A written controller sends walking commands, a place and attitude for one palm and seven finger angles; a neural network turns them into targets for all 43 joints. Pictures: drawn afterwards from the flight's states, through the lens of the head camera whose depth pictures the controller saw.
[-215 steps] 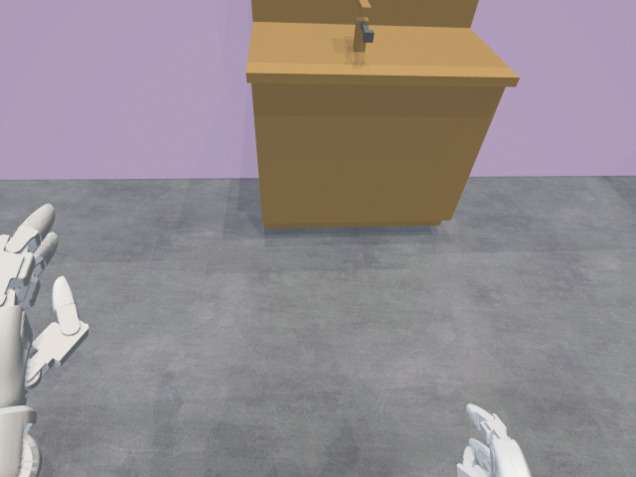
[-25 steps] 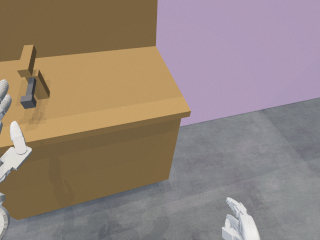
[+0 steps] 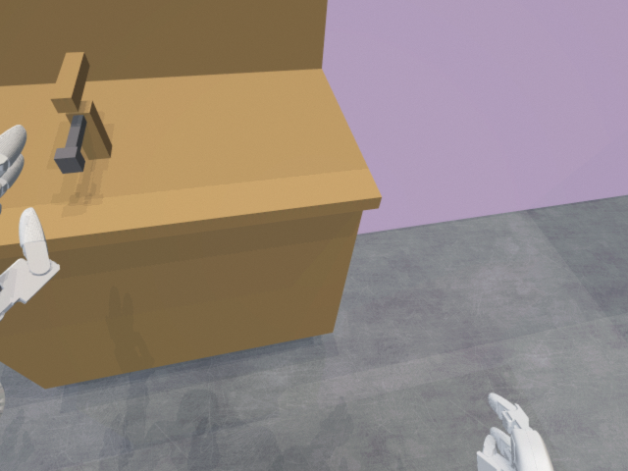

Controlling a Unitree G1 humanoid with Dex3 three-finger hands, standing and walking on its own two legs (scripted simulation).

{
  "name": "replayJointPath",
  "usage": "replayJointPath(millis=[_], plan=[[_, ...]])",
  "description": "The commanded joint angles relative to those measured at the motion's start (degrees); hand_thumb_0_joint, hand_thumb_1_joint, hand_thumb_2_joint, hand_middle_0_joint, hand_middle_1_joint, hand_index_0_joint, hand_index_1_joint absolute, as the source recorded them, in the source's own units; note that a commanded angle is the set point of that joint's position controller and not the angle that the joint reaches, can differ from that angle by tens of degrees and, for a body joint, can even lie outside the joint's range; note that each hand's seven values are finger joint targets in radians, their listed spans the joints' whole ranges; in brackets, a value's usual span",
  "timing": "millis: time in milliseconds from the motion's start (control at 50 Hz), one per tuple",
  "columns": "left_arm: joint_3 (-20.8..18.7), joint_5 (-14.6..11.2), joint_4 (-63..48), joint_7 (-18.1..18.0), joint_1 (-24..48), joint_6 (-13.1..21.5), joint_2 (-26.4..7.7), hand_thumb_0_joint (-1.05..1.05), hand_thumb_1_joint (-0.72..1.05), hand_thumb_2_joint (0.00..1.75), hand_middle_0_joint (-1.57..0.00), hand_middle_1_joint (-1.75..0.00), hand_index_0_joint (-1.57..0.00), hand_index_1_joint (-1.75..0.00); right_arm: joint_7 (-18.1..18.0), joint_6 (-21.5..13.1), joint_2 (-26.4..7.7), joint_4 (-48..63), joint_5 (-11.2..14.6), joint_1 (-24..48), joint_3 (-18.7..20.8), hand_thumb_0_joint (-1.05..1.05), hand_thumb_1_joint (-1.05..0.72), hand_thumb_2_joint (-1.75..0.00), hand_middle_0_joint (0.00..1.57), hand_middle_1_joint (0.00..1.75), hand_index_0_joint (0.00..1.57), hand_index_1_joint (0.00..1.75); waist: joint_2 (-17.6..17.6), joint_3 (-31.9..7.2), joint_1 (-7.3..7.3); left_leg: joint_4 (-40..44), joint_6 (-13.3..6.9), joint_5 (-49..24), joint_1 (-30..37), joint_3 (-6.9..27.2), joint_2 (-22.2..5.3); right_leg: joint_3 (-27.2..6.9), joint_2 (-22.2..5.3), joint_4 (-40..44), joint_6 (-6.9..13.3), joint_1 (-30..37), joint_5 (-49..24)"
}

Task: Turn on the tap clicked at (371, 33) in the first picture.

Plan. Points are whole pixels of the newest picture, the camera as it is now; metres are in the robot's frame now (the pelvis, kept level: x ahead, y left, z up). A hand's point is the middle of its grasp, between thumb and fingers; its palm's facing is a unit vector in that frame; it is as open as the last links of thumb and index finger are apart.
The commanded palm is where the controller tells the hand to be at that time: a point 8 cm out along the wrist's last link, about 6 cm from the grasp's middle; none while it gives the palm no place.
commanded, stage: come to a stop and stand still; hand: left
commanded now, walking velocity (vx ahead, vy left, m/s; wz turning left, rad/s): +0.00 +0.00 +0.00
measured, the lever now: (70, 160) +0.48 +0.42 +0.08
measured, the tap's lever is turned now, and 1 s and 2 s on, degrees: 0 0 0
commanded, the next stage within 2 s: look again from close up in 1.18 s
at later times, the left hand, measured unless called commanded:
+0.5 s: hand out of the picture +0.18 +0.31 +0.18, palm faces +0.49 -0.82 -0.29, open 7.4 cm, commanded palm +0.12 +0.33 +0.18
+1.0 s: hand (54, 275) +0.24 +0.27 +0.16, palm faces +0.38 -0.84 -0.39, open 7.4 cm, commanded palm +0.18 +0.31 +0.18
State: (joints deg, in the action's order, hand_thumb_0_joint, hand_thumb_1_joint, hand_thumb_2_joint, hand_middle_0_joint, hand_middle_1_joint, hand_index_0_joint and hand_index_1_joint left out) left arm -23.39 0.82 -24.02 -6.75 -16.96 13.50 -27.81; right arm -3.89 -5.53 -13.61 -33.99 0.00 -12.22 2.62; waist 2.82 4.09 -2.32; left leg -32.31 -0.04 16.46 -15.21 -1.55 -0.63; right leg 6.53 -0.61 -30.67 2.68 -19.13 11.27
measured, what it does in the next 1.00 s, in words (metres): stands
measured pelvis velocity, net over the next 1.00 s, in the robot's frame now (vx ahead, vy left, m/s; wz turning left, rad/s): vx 0.03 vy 0.02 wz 0.04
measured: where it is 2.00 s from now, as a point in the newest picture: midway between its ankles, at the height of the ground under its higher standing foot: outside the picture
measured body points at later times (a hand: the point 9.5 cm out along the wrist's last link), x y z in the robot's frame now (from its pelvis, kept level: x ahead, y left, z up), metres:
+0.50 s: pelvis -0.03 +0.04 +0.01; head -0.04 +0.06 +0.45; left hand +0.15 +0.35 +0.20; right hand +0.15 -0.14 -0.06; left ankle +0.01 +0.12 -0.73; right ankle +0.05 -0.08 -0.73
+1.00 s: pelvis +0.03 +0.02 +0.01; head +0.05 +0.03 +0.46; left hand +0.21 +0.32 +0.18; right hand +0.22 -0.20 -0.06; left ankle +0.01 +0.12 -0.73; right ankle +0.05 -0.08 -0.73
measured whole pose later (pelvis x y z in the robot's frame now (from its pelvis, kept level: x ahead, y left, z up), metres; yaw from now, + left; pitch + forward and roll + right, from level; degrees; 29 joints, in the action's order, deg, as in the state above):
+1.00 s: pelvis +0.03 +0.02 +0.01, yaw +2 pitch +0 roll -1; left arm -19.7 -2.3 -22.8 -4.6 -24.4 13.0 -20.5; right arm -1.0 -7.3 -12.2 -32.7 -0.3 -12.0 -1.1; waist 0.3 1.6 -0.9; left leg -23.1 -1.4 14.1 -9.2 -0.3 0.7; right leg -1.4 3.5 -19.2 1.7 -10.9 8.5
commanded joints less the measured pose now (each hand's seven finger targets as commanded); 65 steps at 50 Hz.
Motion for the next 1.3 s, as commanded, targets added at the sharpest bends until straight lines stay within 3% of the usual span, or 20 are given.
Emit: replayJointPath(millis=[0,40,80,100,140,160,180,220,260,300,340,420,460,580,740,900,960,980,1080,1280], plan=[[-3.26,-3.54,-6.17,-0.13,3.09,5.75,-4.09,0.0,0.9,0.9,-0.2,-0.3,-0.2,-0.3,2.04,-5.45,-4.16,9.1,1.11,1.72,-0.13,0.0,-0.9,-0.9,0.2,0.3,0.2,0.3,-13.47,-12.34,0.78,7.78,-0.23,-2.29,5.45,-0.29,0.22,-15.42,-10.39,9.41,2.0,8.86,-4.61],[0.72,-3.99,-11.69,0.28,0.69,7.29,-1.65,0.0,0.9,0.9,-0.2,-0.3,-0.2,-0.3,2.77,-6.46,-5.19,9.25,0.85,2.98,-0.27,0.0,-0.9,-0.9,0.2,0.3,0.2,0.3,-17.44,-9.48,-0.16,14.0,-1.93,1.09,-0.19,3.96,-3.18,-11.07,-5.3,5.74,-0.34,10.36,7.37],[2.96,-3.62,-11.95,0.29,-0.37,6.92,0.25,0.0,0.9,0.9,-0.2,-0.3,-0.2,-0.3,3.34,-7.28,-4.84,10.35,1.68,4.33,-0.86,0.0,-0.9,-0.9,0.2,0.3,0.2,0.3,-16.09,-3.86,-0.58,22.06,-3.54,13.49,-11.12,7.55,-7.24,-6.29,-1.65,-1.66,-1.92,14.23,8.63],[1.6,-2.97,-12.04,0.03,0.78,6.88,-1.35,0.0,0.9,0.9,-0.2,-0.3,-0.2,-0.3,3.57,-7.57,-5.11,10.42,1.71,3.94,-0.73,0.0,-0.9,-0.9,0.2,0.3,0.2,0.3,-11.94,-2.84,-0.6,23.91,-3.93,17.17,-15.63,8.55,-8.22,-5.33,-0.71,-3.69,-2.41,17.01,7.34],[-1.91,-2.74,-10.12,-0.33,0.53,6.5,-3.9,0.0,0.9,0.9,-0.2,-0.3,-0.2,-0.3,3.77,-7.92,-5.58,10.79,1.72,3.18,-0.19,0.0,-0.9,-0.9,0.2,0.3,0.2,0.3,-1.95,-4.72,-0.7,21.25,-3.79,13.65,-14.04,7.19,-7.64,-5.31,-0.53,-2.91,-2.74,18.0,5.1],[-3.74,-2.97,-9.58,-0.41,0.59,6.37,-5.3,0.0,0.9,0.9,-0.2,-0.3,-0.2,-0.3,3.56,-8.06,-5.62,11.06,1.55,3.59,-0.23,0.0,-0.9,-0.9,0.2,0.3,0.2,0.3,-0.25,-5.58,-0.62,20.39,-3.77,13.7,-12.76,6.93,-7.36,-5.89,-0.94,-1.81,-2.86,17.37,5.67],[-6.62,-2.91,-10.41,-0.58,2.61,6.38,-8.05,0.0,0.9,0.9,-0.2,-0.3,-0.2,-0.3,3.41,-7.95,-5.92,10.95,1.34,3.75,-0.31,0.0,-0.9,-0.9,0.2,0.3,0.2,0.3,-3.51,-5.22,-0.35,22.01,-3.35,14.9,-11.6,7.21,-7.42,-5.85,-0.45,-2.32,-3.01,15.84,6.57],[-6.64,-2.68,-10.04,-0.27,5.69,6.82,-6.99,0.0,0.9,0.9,-0.2,-0.3,-0.2,-0.3,3.32,-7.99,-4.94,10.84,0.88,4.56,-0.83,0.0,-0.9,-0.9,0.2,0.3,0.2,0.3,-7.74,-4.3,-0.19,24.55,-3.8,19.96,-14.77,9.39,-8.78,-5.85,-0.27,-4.22,-3.0,17.37,6.2],[-5.13,-2.32,-9.09,0.4,8.24,6.78,-5.18,0.0,0.9,0.9,-0.2,-0.3,-0.2,-0.3,3.59,-8.25,-4.64,10.36,0.89,4.24,-0.82,0.0,-0.9,-0.9,0.2,0.3,0.2,0.3,-11.13,-2.48,-0.06,25.24,-4.0,23.25,-17.19,8.59,-8.82,-5.66,0.13,-5.32,-2.84,18.44,5.5],[-3.4,-2.22,-9.99,0.85,11.0,7.06,-4.05,0.0,0.9,0.9,-0.2,-0.3,-0.2,-0.3,3.96,-8.82,-4.41,9.86,0.65,4.44,-1.01,0.0,-0.9,-0.9,0.2,0.3,0.2,0.3,-11.89,-2.79,0.13,24.98,-3.35,22.19,-14.79,8.33,-8.68,-5.69,0.5,-4.47,-2.79,17.61,4.64],[-0.98,-2.01,-9.07,1.23,9.62,6.51,-1.6,0.0,0.9,0.9,-0.2,-0.3,-0.2,-0.3,4.48,-9.15,-4.27,9.49,0.7,4.02,-1.07,0.0,-0.9,-0.9,0.2,0.3,0.2,0.3,-8.92,-4.25,-0.07,23.19,-2.96,19.81,-12.02,7.47,-7.69,-6.66,0.57,-2.15,-2.63,18.04,3.76],[2.41,-1.31,-7.82,1.42,8.3,5.31,1.35,0.0,0.9,0.9,-0.2,-0.3,-0.2,-0.3,5.05,-9.34,-4.28,8.77,0.58,3.75,-1.29,0.0,-0.9,-0.9,0.2,0.3,0.2,0.3,-7.66,-3.33,0.08,21.98,-1.98,16.18,-9.1,7.22,-6.23,-8.48,1.17,2.0,-2.47,15.99,2.96],[1.67,-1.11,-6.29,1.25,6.99,4.73,0.83,0.0,0.9,0.9,-0.2,-0.3,-0.2,-0.3,4.9,-8.93,-4.32,8.82,0.44,3.8,-1.38,0.0,-0.9,-0.9,0.2,0.3,0.2,0.3,-5.41,-2.88,-0.05,20.93,-1.94,15.84,-9.21,6.75,-5.1,-10.0,1.17,4.65,-2.4,15.68,3.46],[-2.59,-0.97,-10.04,1.17,8.18,4.86,-2.83,0.0,0.9,0.9,-0.2,-0.3,-0.2,-0.3,3.74,-7.75,-4.29,9.92,-0.41,4.52,-1.4,0.0,-0.9,-0.9,0.2,0.3,0.2,0.3,-6.52,-2.97,0.33,19.61,-0.93,12.5,-5.63,5.48,-1.91,-13.1,1.91,11.79,-1.92,12.74,6.54],[-1.67,-2.18,-12.78,1.02,1.66,4.49,-1.24,0.0,0.9,0.9,-0.2,-0.3,-0.2,-0.3,2.97,-7.37,-4.63,10.22,-0.61,4.23,-1.18,0.0,-0.9,-0.9,0.2,0.3,0.2,0.3,-7.17,-10.69,0.39,14.14,0.07,-6.88,2.46,2.95,-0.02,-12.21,0.93,12.35,-1.47,15.5,-7.25],[-3.25,-3.41,-10.24,0.93,-4.37,2.97,-2.04,0.0,0.9,0.9,-0.2,-0.3,-0.2,-0.3,2.4,-5.12,-5.07,10.24,-0.24,4.58,-0.86,0.0,-0.9,-0.9,0.2,0.3,0.2,0.3,-4.17,-12.64,0.86,11.48,1.08,-19.12,5.21,2.24,0.17,-10.38,0.22,10.97,-1.47,17.22,-21.15],[-3.42,-3.86,-11.06,0.9,-5.01,2.75,-2.27,0.0,0.9,0.9,-0.2,-0.3,-0.2,-0.3,2.15,-4.32,-5.1,10.6,-0.13,5.02,-0.87,0.0,-0.9,-0.9,0.2,0.3,0.2,0.3,-4.28,-13.03,0.81,11.36,0.92,-19.82,5.69,2.02,0.3,-10.32,0.12,11.1,-1.67,17.58,-22.4],[-3.92,-3.9,-12.39,0.84,-4.3,2.76,-3.14,0.0,0.9,0.9,-0.2,-0.3,-0.2,-0.3,2.07,-4.22,-5.15,10.6,-0.17,5.34,-0.89,0.0,-0.9,-0.9,0.2,0.3,0.2,0.3,-6.16,-13.3,1.04,10.98,1.02,-21.44,6.63,1.73,0.44,-10.29,0.14,10.83,-1.54,17.26,-23.85],[-3.77,-4.24,-12.48,0.5,-5.0,2.25,-3.05,0.0,0.9,0.9,-0.2,-0.3,-0.2,-0.3,1.72,-3.45,-5.08,10.68,-0.29,5.48,-0.96,0.0,-0.9,-0.9,0.2,0.3,0.2,0.3,-5.52,-13.36,1.08,10.81,0.91,-21.75,7.52,1.56,0.54,-10.17,0.05,11.31,-1.73,17.16,-24.71],[-1.92,-4.15,-10.87,0.34,-2.19,1.28,-2.11,0.0,0.9,0.9,-0.2,-0.3,-0.2,-0.3,1.18,-2.19,-5.1,10.78,-0.14,5.39,-1.02,0.0,-0.9,-0.9,0.2,0.3,0.2,0.3,-5.97,-10.17,1.17,14.26,0.91,-15.9,6.48,1.77,0.56,-9.15,1.04,13.85,-2.44,15.36,-15.94]])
